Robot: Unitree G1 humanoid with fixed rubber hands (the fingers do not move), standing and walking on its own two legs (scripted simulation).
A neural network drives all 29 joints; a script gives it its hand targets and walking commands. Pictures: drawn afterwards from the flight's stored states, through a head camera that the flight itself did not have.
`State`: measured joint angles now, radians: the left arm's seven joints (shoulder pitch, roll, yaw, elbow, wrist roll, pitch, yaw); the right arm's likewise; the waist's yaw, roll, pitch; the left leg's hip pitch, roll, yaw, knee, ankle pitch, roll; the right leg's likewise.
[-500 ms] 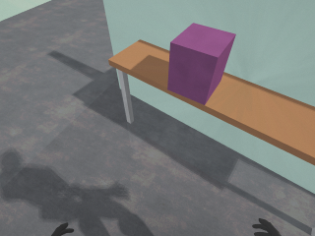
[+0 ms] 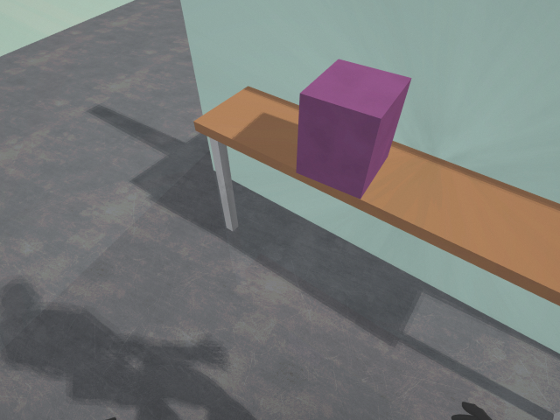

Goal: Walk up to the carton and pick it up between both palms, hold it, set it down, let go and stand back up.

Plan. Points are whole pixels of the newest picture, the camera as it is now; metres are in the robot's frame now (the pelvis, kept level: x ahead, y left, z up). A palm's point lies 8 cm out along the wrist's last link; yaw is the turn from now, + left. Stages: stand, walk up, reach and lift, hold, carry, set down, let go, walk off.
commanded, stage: stand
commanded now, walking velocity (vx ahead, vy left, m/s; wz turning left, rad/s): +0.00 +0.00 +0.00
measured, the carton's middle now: (349, 129) +0.82 -0.17 -0.06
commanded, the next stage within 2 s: walk up in 1.06 s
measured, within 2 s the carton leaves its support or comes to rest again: neither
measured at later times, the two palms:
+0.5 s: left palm out of the picture +0.09 +0.30 -0.11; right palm out of the picture +0.09 -0.30 -0.11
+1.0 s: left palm out of the picture +0.10 +0.29 -0.11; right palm out of the picture +0.10 -0.30 -0.11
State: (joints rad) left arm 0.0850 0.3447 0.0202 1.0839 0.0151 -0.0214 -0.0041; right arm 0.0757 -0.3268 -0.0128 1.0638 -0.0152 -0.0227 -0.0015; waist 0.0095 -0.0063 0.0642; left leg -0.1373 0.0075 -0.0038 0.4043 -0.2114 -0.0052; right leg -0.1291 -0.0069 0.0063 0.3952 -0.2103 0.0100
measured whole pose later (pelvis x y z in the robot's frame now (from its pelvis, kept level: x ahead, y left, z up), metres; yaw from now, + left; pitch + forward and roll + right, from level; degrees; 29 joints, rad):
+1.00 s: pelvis +0.01 -0.01 +0.00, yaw +0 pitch -3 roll +0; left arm 0.07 0.35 0.02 1.09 0.02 -0.01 0.00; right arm 0.08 -0.35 -0.02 1.10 -0.01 -0.01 0.00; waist 0.00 0.00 0.07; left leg -0.11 0.02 -0.01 0.34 -0.19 -0.02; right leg -0.10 0.00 0.00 0.34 -0.20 0.00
